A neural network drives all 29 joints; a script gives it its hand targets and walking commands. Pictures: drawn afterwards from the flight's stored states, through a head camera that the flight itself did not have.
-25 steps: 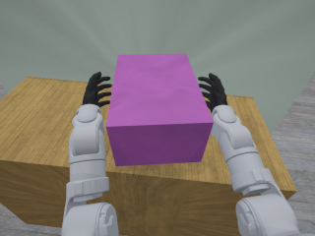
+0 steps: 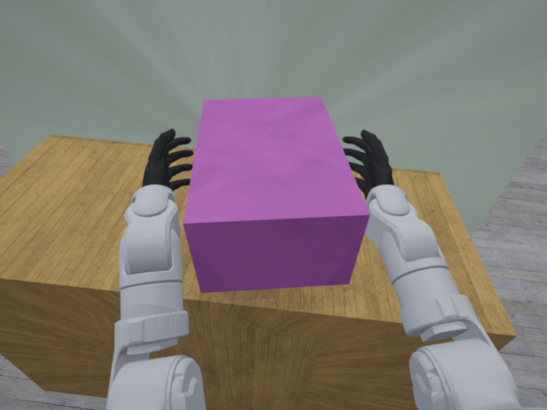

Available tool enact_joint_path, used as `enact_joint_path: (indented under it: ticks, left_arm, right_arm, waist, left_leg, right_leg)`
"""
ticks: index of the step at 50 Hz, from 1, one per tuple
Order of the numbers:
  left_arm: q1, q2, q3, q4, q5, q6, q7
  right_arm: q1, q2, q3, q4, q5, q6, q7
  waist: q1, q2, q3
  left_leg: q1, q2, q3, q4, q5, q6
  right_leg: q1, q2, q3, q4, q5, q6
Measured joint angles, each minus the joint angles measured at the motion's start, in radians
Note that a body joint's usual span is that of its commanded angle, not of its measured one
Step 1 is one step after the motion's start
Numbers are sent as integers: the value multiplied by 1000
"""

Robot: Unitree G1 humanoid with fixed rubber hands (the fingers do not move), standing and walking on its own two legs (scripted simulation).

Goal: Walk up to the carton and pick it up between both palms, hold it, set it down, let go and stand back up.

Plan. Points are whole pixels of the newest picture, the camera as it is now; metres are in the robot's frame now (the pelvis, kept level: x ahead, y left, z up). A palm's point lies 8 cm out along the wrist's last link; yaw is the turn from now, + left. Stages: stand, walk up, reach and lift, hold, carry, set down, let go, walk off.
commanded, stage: hold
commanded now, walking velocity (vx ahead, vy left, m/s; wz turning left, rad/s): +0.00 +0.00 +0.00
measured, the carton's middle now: (268, 182) +0.41 +0.01 +0.14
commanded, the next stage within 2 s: set down in 0.96 s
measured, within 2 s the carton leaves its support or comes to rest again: neither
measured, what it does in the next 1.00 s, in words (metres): stands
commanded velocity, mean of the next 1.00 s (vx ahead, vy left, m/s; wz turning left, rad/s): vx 0.00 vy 0.00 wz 0.00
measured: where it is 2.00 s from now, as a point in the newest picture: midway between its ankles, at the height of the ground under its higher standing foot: outside the picture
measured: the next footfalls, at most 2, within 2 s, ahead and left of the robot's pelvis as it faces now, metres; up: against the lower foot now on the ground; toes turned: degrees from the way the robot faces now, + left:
none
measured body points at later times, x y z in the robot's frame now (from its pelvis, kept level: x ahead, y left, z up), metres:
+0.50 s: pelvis +0.00 +0.00 +0.00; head -0.04 +0.03 +0.45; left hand +0.37 +0.16 +0.18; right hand +0.37 -0.15 +0.18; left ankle +0.01 +0.13 -0.75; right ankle +0.02 -0.13 -0.75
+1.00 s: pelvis +0.00 +0.00 +0.00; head -0.04 +0.03 +0.45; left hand +0.38 +0.16 +0.18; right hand +0.37 -0.15 +0.18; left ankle +0.01 +0.13 -0.75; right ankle +0.02 -0.13 -0.75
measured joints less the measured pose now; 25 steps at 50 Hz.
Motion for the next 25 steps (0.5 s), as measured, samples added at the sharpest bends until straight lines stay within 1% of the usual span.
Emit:
enact_joint_path:
  ticks: [12, 19, 25]
  left_arm:
    - [-12, -1, -4, 9, 1, -14, 3]
    - [2, -7, -4, -2, 1, -13, 5]
    - [13, -11, -1, -9, 3, -7, 2]
  right_arm:
    - [-2, -5, -6, -7, -3, -7, 2]
    - [5, -14, 10, -12, 6, -6, -1]
    - [9, -17, 22, -11, 11, 1, -4]
  waist:
    - [-5, 11, 5]
    - [-8, 12, 0]
    - [-3, 8, 4]
  left_leg:
    - [-15, 1, 2, 5, 0, 1]
    - [-6, 3, 4, 2, -3, 0]
    - [7, 4, 4, -1, -3, -1]
  right_leg:
    - [-12, 1, 1, -2, 4, 1]
    - [-5, 3, 3, -4, 1, 0]
    - [8, 5, 4, -5, 0, -1]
